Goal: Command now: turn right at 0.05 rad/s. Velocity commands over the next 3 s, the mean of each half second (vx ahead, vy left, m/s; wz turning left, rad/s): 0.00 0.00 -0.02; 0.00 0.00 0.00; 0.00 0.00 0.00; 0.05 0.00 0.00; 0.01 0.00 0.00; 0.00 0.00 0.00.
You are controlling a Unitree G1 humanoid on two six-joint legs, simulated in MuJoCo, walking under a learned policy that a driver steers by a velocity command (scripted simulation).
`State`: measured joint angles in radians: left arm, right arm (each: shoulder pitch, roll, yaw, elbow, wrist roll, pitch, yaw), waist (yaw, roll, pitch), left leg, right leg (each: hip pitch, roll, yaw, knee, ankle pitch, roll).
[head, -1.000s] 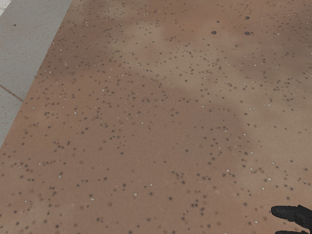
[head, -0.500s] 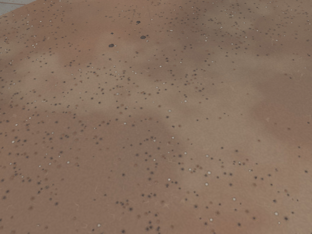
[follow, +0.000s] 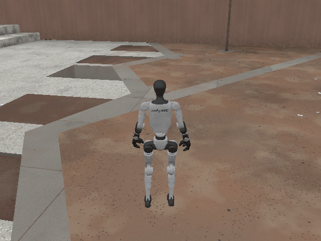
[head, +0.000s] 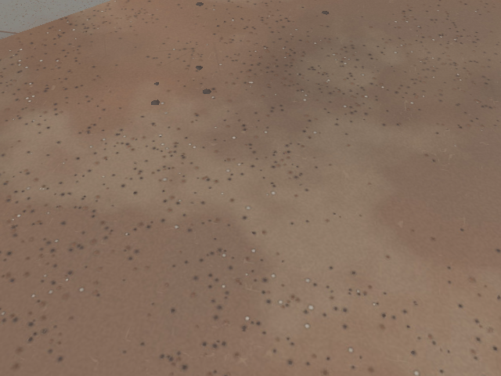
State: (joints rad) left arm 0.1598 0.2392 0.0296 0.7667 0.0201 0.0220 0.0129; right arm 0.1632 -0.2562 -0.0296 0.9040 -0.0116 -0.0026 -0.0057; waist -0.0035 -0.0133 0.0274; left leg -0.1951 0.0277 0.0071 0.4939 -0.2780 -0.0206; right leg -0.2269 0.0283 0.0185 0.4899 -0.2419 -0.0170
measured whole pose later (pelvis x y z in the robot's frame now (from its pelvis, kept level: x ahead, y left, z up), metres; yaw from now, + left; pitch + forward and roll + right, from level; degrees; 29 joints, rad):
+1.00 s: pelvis +0.00 +0.02 +0.00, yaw +1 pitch -1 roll +0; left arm 0.19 0.21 0.03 1.12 0.00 0.01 0.04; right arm 0.23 -0.22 0.00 1.08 0.00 -0.01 -0.03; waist 0.00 0.00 0.04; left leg -0.17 0.00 0.01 0.46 -0.27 0.01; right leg -0.20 0.00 0.02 0.46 -0.24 0.01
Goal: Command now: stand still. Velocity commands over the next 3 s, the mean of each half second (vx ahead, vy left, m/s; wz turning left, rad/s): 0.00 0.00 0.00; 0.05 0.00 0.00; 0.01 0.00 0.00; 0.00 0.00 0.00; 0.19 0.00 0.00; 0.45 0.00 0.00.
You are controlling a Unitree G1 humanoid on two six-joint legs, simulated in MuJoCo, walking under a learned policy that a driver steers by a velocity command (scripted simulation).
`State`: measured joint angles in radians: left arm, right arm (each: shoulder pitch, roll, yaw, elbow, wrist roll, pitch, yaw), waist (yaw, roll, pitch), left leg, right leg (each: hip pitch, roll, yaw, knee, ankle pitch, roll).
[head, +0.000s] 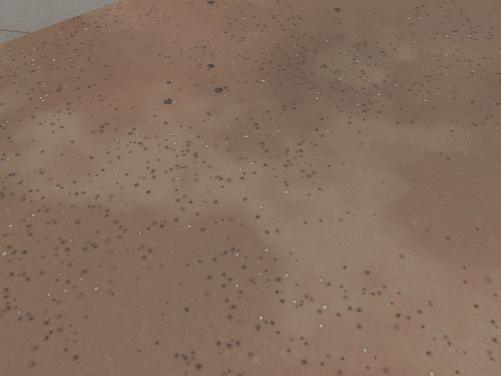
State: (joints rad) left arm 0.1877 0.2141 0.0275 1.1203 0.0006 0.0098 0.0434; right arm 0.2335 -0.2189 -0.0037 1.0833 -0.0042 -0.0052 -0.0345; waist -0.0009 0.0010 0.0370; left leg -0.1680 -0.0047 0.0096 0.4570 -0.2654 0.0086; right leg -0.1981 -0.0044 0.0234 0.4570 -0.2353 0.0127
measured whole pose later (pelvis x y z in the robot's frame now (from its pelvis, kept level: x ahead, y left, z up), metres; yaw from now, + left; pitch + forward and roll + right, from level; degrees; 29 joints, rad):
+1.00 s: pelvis +0.03 -0.01 +0.00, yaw +0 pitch +0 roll +0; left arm 0.25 0.17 0.01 1.13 -0.01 -0.01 0.04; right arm 0.30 -0.18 -0.01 1.08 0.01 0.00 -0.04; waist 0.00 0.01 0.04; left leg -0.15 0.01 0.00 0.49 -0.33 -0.01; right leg -0.19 0.01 0.02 0.50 -0.30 0.00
